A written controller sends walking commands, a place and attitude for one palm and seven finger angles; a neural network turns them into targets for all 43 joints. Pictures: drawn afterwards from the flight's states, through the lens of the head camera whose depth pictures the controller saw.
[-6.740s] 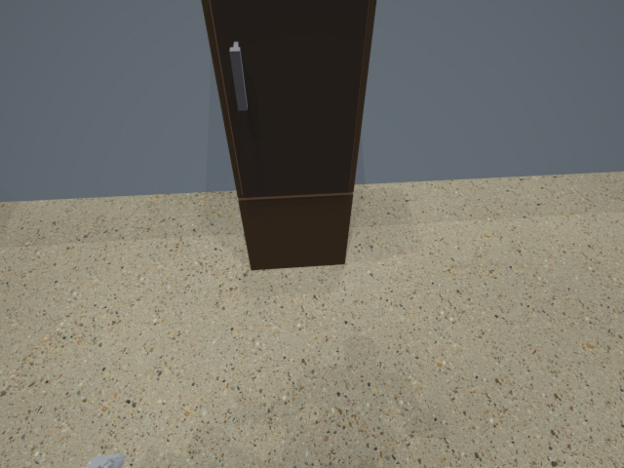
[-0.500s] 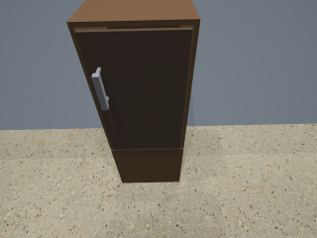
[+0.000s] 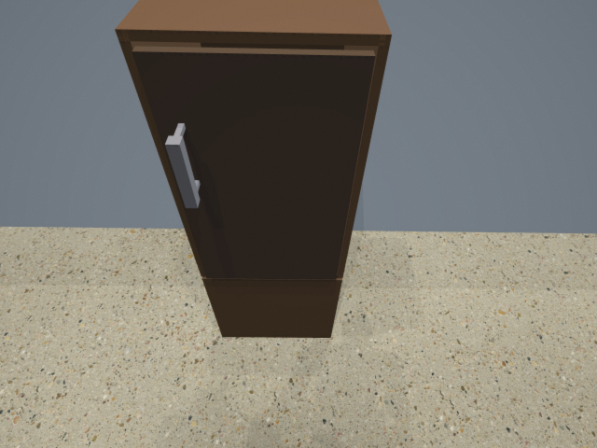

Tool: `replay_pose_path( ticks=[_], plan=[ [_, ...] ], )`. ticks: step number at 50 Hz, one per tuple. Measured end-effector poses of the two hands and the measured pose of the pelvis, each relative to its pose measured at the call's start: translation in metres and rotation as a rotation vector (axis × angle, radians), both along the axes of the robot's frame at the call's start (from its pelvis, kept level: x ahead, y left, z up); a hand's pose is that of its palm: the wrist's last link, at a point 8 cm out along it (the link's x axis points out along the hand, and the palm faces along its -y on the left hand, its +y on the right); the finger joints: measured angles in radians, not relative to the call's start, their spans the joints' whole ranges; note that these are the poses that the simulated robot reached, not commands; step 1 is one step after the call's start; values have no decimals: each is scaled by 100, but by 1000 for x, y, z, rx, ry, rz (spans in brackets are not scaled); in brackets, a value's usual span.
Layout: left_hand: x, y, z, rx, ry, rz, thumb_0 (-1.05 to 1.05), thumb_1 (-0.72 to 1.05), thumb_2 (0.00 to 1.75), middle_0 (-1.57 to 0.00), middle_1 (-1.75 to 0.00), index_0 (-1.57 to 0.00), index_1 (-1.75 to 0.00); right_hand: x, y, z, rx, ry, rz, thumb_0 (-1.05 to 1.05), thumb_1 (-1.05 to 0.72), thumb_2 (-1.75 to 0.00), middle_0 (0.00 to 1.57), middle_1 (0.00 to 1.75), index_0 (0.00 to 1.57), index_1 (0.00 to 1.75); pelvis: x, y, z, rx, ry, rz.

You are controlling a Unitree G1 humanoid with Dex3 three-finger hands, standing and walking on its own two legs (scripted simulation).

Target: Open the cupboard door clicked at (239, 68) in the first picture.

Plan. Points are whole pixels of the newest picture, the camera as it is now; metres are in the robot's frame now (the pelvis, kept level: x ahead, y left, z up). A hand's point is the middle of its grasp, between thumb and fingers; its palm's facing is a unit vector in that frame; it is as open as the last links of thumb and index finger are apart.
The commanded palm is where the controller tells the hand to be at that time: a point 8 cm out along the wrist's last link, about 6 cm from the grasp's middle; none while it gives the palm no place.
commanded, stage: look again from close up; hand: left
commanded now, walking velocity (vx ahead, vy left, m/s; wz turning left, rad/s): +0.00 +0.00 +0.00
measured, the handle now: (186, 166) +0.54 +0.23 +0.06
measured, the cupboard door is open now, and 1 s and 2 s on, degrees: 0 0 0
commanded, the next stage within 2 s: raise the hand with hooked fingers in 0.30 s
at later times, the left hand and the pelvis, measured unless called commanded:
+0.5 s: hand out of the picture +0.13 +0.19 -0.11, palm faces +0.21 -0.96 -0.21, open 7.4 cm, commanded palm +0.12 +0.24 -0.06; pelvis +0.02 +0.00 +0.00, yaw +0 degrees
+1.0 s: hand (150, 401) +0.18 +0.20 -0.02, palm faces +0.07 -1.00 -0.06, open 9.7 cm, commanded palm +0.16 +0.27 -0.01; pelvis -0.04 -0.01 -0.08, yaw +2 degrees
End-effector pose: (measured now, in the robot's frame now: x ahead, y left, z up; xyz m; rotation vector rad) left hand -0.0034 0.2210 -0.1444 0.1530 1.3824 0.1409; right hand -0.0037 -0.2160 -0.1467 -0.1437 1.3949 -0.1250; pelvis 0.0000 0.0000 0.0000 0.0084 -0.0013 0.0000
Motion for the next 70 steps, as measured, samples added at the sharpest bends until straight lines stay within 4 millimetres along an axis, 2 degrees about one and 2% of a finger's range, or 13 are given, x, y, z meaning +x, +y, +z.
replay_pose_path(
  ticks=[11,21,23,28,31,35,40,42,45,52,60,65,70],
  plan=[
    [10,1,0,2,9,15,0,90,90,-20,-29,-20,-30,50,-10,4,-28,-77,29,1,-92,-90,19,30,19,30,17,0,1,4,4,1],
    [31,7,3,30,-25,13,0,90,90,-20,-29,-20,-30,70,-11,4,-25,-94,39,0,-92,-90,20,30,19,30,26,-1,1,0,11,4],
    [62,10,23,37,-209,82,1,90,90,-20,-30,-20,-30,79,-13,9,-40,-190,33,0,-92,-90,20,30,20,30,25,1,-1,1,14,-2],
    [163,16,117,76,-887,93,1,86,88,-20,-32,-21,-33,120,-20,22,-63,-504,28,1,-91,-90,20,30,20,30,17,1,-9,19,61,31],
    [196,15,148,27,-1198,19,1,82,86,-20,-35,-21,-36,145,-29,27,-73,-630,51,1,-91,-90,20,30,20,30,5,-3,-22,17,127,20],
    [192,5,146,-85,-1410,-142,0,74,83,-21,-40,-21,-41,175,-41,30,-89,-776,99,1,-91,-90,20,30,20,30,-12,-9,-49,20,195,6],
    [153,13,106,-129,-1308,-85,0,63,79,-22,-47,-23,-48,196,-45,31,-114,-878,136,1,-91,-90,20,30,20,30,-24,-12,-72,14,217,19],
    [141,21,99,-87,-1281,-36,1,58,77,-22,-50,-23,-51,198,-42,29,-121,-885,154,1,-91,-90,20,30,19,30,-27,-13,-77,1,216,25],
    [135,28,107,-30,-1321,-32,1,51,74,-23,-54,-23,-55,191,-33,22,-118,-859,179,1,-91,-90,19,30,19,30,-30,-14,-79,-19,212,37],
    [169,37,135,-86,-1386,-150,1,35,67,-24,-65,-24,-65,146,-11,1,-65,-722,150,1,-91,-90,20,30,20,30,-38,-11,-72,-43,193,43],
    [184,60,151,-81,-1325,-113,0,16,59,-25,-77,-26,-77,99,-11,8,-80,-637,70,1,-91,-90,20,30,20,30,-36,3,-52,-33,175,17],
    [185,71,158,-68,-1357,-116,0,5,54,-26,-84,-26,-85,92,-18,16,-126,-626,84,1,-91,-90,20,30,20,30,-36,13,-48,-37,168,17],
    [191,79,164,-74,-1367,-127,0,-7,49,-27,-92,-27,-92,103,-17,28,-155,-658,103,1,-91,-90,20,30,20,30,-34,21,-44,-41,152,20]
  ],
)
